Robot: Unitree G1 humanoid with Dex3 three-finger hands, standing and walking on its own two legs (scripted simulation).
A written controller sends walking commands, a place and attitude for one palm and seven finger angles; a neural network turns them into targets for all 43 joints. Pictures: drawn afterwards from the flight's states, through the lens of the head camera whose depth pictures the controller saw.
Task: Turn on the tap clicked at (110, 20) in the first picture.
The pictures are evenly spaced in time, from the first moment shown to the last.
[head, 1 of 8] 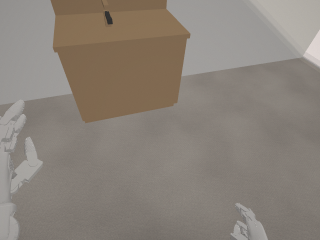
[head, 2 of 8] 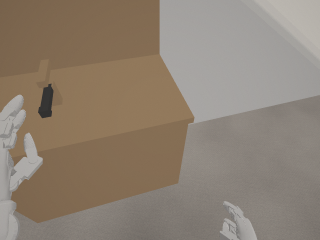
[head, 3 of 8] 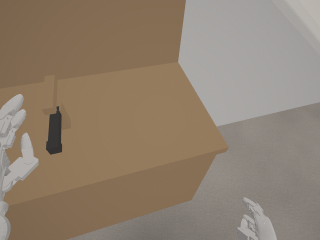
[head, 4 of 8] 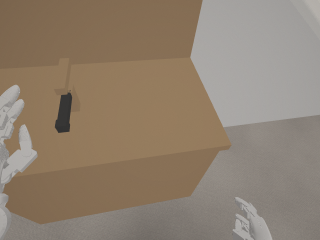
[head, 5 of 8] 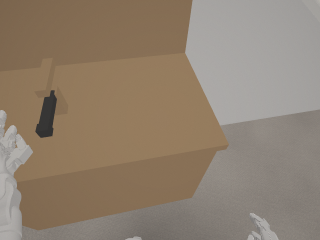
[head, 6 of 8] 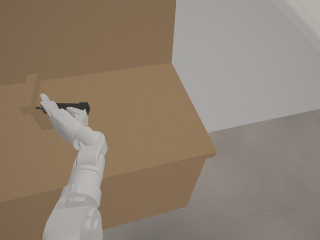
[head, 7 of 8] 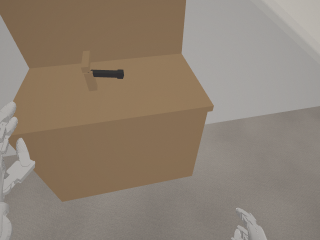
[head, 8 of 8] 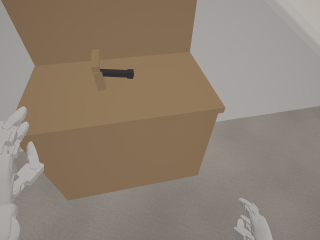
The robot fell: no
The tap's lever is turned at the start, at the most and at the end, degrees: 0 75 75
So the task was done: yes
